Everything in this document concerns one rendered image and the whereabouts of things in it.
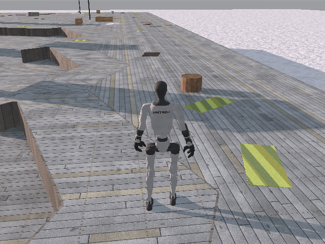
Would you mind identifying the left robot upper arm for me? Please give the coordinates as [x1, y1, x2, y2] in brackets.
[138, 103, 151, 131]

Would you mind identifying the robot left hand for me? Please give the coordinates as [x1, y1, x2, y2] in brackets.
[134, 141, 146, 152]

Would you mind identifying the left robot forearm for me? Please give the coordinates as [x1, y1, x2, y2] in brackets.
[135, 124, 144, 143]

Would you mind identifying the right robot upper arm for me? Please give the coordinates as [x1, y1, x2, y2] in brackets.
[172, 103, 186, 131]

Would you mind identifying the right robot forearm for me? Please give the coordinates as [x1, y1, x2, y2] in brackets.
[182, 123, 193, 146]

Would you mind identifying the humanoid robot head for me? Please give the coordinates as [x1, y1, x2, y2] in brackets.
[153, 81, 170, 106]

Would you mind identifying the robot right hand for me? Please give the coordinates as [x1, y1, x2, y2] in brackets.
[183, 144, 195, 158]

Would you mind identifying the robot right foot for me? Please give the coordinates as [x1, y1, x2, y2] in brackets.
[169, 192, 177, 206]

